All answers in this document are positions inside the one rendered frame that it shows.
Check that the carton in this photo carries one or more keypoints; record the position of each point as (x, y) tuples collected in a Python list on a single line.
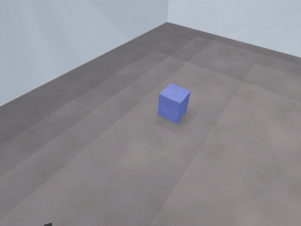
[(173, 102)]

